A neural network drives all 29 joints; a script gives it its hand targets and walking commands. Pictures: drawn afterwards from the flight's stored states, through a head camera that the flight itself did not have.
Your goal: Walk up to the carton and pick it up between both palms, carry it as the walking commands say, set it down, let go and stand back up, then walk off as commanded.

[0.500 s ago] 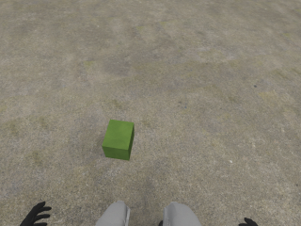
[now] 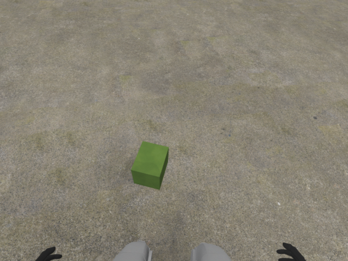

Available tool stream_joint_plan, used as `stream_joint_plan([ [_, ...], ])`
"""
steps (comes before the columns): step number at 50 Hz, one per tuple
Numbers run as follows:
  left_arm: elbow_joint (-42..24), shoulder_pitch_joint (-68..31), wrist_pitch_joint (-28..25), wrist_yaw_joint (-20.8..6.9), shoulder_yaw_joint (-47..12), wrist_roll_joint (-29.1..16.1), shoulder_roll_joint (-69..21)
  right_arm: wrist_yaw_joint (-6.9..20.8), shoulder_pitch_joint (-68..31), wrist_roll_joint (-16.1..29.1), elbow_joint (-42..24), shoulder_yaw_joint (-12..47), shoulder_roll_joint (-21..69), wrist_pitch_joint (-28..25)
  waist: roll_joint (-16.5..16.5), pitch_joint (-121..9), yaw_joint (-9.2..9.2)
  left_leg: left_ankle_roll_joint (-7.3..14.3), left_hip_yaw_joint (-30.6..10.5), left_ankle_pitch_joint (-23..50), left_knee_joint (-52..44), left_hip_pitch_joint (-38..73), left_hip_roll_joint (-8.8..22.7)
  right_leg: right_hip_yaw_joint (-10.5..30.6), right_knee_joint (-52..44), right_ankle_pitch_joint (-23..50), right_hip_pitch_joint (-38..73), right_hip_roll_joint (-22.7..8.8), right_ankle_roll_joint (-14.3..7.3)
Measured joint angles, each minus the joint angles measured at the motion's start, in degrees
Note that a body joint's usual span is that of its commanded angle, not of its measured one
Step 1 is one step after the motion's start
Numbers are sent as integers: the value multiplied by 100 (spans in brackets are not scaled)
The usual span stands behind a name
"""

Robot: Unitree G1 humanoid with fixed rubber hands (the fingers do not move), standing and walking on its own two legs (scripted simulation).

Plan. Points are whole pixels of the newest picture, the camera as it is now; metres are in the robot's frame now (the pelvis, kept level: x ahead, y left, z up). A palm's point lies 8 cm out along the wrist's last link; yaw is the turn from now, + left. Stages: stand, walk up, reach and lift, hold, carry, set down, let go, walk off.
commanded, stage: walk up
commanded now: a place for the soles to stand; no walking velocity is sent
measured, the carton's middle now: (151, 165) +0.67 +0.09 -0.65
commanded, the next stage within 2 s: none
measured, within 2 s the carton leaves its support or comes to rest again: neither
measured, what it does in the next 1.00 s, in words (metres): stands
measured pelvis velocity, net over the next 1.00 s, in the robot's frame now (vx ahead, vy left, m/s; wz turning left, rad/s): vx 0.03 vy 0.01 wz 0.05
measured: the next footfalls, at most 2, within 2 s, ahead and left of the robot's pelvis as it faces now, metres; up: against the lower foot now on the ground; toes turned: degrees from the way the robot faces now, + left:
left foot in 1.18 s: +0.17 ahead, +0.21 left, +0.00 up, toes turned +5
right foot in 1.42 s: +0.20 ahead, -0.01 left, +0.00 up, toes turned -5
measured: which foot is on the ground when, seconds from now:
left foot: down 0.00-0.94, up 0.96-1.00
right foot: down 0.00-1.00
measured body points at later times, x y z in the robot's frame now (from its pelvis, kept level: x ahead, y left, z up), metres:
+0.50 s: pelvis +0.01 +0.00 +0.03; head +0.03 +0.02 +0.48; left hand +0.09 +0.31 -0.11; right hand +0.11 -0.29 -0.09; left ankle +0.06 +0.12 -0.70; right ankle +0.05 -0.11 -0.70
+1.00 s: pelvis +0.03 +0.01 +0.03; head +0.05 +0.02 +0.47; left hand +0.11 +0.33 -0.10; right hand +0.15 -0.29 -0.09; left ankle +0.05 +0.12 -0.68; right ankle +0.05 -0.11 -0.70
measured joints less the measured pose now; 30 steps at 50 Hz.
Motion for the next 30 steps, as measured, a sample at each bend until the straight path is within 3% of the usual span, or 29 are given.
stream_joint_plan([
  [10,226,-3,-88,-21,20,16,67,55,-66,0,202,79,170,44,-29,-67,46,-52,-192,307,-500,124,90,-194,-704,374,259,118,-71],
  [16,393,44,-73,-13,-7,41,33,100,25,-9,283,-18,120,66,-86,-101,20,3,-117,366,-717,365,-32,-123,-765,343,432,-20,28],
  [30,550,-191,-148,6,-46,-46,2,107,-128,18,399,119,277,67,19,-176,-27,5,-226,615,-1327,600,26,-207,-1562,672,774,82,55],
])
